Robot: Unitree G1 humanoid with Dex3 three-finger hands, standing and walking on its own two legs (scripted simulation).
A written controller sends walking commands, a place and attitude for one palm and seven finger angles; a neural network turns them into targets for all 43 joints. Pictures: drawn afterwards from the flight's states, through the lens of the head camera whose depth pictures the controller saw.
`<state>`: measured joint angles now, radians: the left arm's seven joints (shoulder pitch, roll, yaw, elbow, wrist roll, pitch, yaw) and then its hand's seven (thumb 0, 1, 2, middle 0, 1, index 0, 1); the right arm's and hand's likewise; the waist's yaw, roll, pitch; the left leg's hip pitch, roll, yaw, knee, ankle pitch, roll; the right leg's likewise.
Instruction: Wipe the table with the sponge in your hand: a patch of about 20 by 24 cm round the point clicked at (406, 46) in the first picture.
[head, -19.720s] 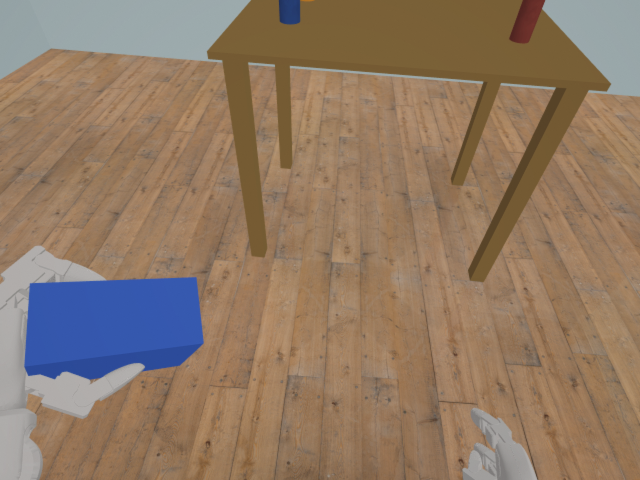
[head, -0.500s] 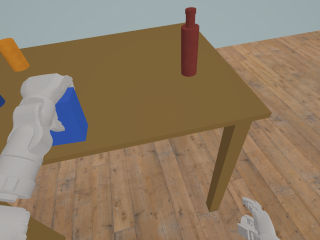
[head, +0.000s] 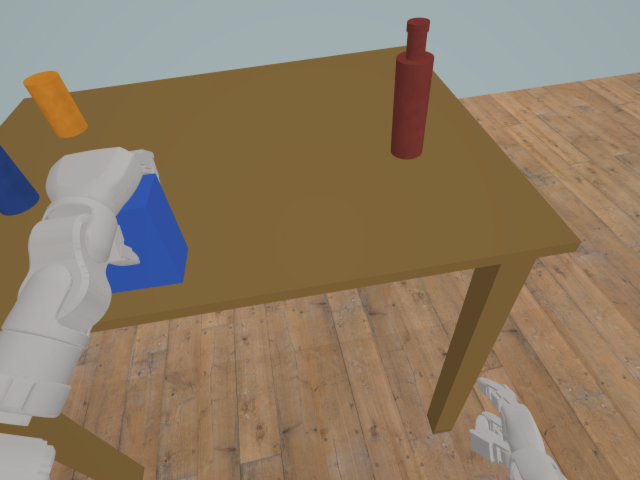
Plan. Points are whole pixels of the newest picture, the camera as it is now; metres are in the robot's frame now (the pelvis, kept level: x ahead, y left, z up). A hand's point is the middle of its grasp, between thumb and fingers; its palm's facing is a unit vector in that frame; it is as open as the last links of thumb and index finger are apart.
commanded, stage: move the sponge above the wiping area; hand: left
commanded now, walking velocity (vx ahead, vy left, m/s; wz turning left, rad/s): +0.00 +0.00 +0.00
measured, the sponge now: (136, 248) +0.33 +0.30 +0.13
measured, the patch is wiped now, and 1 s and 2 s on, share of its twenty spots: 0.00 0.00 0.00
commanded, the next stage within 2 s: none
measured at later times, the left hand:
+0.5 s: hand (114, 215) +0.32 +0.30 +0.19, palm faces +0.03 +0.01 -1.00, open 10.5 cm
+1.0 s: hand (117, 203) +0.32 +0.29 +0.21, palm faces +0.08 +0.03 -1.00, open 10.5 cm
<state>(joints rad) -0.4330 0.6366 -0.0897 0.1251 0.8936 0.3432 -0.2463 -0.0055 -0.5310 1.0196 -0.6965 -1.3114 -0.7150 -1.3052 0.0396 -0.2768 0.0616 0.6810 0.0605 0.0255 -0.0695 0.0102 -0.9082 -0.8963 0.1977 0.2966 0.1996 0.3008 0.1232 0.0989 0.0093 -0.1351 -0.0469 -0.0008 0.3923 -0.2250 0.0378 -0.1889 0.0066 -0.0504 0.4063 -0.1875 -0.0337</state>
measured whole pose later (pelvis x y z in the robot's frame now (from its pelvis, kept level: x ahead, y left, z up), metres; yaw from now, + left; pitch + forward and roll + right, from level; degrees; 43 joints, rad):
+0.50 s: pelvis +0.00 -0.01 +0.00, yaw -1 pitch -2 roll +1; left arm -0.39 0.67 -0.05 0.09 0.89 0.38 -0.28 0.00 -0.53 1.02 -0.70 -1.31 -0.71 -1.31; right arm 0.06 -0.28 0.07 0.68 0.06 0.06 -0.06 0.01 -0.91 -0.90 0.20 0.30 0.20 0.30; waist 0.11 0.10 0.02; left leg -0.13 -0.04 0.01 0.39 -0.22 0.03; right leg -0.19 0.02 -0.04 0.42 -0.19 -0.04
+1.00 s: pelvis -0.01 -0.02 +0.00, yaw -1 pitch -3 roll +1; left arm -0.43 0.68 -0.03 0.13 0.89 0.35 -0.26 0.00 -0.53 1.02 -0.70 -1.31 -0.71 -1.31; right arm 0.04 -0.27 0.07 0.67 0.05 0.05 -0.05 0.01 -0.91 -0.90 0.20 0.30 0.20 0.30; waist 0.10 0.10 0.01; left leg -0.13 -0.03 0.02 0.40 -0.22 0.02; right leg -0.21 0.03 -0.03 0.44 -0.19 -0.06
